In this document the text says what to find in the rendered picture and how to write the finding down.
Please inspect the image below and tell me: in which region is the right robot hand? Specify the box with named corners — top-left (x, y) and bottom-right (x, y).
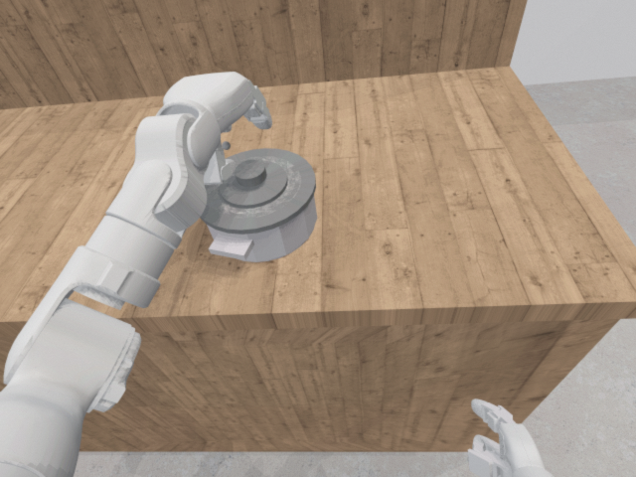
top-left (468, 398), bottom-right (547, 477)

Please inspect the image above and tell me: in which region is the table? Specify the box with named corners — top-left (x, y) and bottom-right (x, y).
top-left (0, 0), bottom-right (636, 452)

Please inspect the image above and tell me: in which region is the lid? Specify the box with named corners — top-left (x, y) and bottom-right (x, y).
top-left (200, 148), bottom-right (316, 235)

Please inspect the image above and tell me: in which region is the left robot upper arm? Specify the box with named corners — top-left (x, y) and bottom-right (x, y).
top-left (0, 298), bottom-right (141, 477)

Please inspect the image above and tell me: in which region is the pot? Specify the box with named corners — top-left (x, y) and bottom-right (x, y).
top-left (207, 196), bottom-right (317, 262)

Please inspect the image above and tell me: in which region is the left robot hand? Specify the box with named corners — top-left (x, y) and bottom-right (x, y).
top-left (163, 72), bottom-right (272, 185)

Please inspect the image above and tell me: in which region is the knob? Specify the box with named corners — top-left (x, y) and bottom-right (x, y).
top-left (235, 160), bottom-right (267, 187)

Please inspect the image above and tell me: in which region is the left robot forearm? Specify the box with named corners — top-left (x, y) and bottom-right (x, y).
top-left (4, 98), bottom-right (221, 385)

